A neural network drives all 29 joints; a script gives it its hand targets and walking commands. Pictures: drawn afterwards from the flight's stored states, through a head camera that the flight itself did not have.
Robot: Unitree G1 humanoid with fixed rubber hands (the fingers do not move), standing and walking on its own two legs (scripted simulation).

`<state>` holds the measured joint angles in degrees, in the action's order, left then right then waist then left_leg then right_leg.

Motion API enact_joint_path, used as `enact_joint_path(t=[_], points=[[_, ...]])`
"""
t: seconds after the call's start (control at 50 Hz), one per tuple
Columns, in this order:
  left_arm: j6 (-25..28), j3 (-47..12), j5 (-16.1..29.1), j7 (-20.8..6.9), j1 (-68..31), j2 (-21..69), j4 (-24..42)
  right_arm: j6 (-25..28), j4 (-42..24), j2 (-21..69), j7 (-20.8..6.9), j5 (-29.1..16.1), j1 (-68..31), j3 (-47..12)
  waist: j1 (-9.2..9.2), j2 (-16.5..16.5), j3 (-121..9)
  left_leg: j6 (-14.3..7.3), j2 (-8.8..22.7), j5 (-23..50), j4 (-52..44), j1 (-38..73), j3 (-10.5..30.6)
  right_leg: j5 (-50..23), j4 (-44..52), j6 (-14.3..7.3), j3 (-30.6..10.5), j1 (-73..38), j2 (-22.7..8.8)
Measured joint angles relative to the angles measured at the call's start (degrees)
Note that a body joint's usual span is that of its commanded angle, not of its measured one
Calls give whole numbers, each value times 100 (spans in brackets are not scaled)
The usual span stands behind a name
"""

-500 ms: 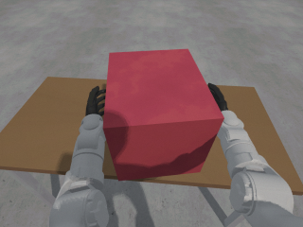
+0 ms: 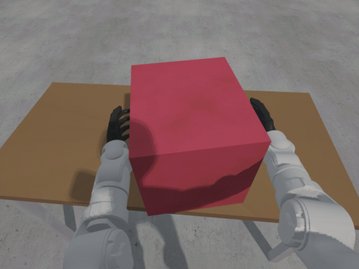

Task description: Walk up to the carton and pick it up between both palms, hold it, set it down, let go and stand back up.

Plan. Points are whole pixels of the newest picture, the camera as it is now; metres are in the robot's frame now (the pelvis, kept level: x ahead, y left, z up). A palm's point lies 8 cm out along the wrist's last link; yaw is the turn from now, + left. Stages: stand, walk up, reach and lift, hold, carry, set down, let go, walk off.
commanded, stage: set down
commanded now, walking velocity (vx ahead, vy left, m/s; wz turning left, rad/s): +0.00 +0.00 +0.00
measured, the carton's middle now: (187, 134) +0.46 +0.03 +0.04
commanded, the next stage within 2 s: none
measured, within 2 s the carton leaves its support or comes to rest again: rests again in 0.76 s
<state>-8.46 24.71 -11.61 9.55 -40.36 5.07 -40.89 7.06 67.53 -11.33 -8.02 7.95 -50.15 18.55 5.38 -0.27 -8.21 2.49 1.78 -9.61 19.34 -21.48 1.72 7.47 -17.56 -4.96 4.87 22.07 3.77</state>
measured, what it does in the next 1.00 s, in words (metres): stands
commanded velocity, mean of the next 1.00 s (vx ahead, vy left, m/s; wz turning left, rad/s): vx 0.00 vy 0.00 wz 0.00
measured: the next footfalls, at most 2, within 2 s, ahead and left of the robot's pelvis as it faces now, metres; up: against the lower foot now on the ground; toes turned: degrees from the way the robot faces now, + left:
none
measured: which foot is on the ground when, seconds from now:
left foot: down 0.00-1.00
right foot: down 0.00-1.00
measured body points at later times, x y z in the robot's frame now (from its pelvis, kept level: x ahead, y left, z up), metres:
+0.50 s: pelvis -0.01 +0.00 +0.00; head +0.06 -0.03 +0.44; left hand +0.41 +0.18 +0.06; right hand +0.47 -0.16 +0.07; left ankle -0.01 +0.15 -0.74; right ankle +0.00 -0.06 -0.74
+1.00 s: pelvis +0.00 +0.01 -0.01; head +0.08 -0.03 +0.43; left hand +0.42 +0.18 +0.05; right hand +0.48 -0.16 +0.05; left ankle -0.01 +0.15 -0.74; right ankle +0.00 -0.06 -0.74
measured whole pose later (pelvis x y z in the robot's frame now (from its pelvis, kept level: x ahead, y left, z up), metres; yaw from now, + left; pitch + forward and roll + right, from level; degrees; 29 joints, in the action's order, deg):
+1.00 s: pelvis +0.00 +0.01 -0.01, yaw -1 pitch +22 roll +0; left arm 0.2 28.1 -10.5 11.8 -45.6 6.9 -50.2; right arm 12.4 77.6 -16.6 -10.8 11.7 -57.7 22.3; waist 8.3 -1.9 -13.4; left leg 1.8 1.7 -7.6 18.9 -33.4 0.1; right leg 4.9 -16.9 -4.5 3.5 34.5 3.6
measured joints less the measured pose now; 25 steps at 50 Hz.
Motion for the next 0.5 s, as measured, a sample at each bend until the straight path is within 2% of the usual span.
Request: enact_joint_path(t=[0.16, 0.32, 0.5], points=[[179, 34, 116, 103, -155, 12, -325, 75, 335, -154, -74, 84, -250, 80, 93, -69, -211, 11, 11, 75, -4, -354, -9, -80, 9, -18, -4, 356, 10], [349, 289, -5, 92, -397, 42, -663, 101, 613, -235, -127, 348, -522, 374, 161, -89, -257, 15, 5, 191, -135, -493, -20, -141, 31, -28, -11, 549, 2], [530, 419, -51, 88, -426, 80, -797, 161, 742, -266, -172, 514, -642, 533, 155, -68, -341, 14, 4, 256, -194, -750, -47, -202, 66, -30, -33, 825, 1]])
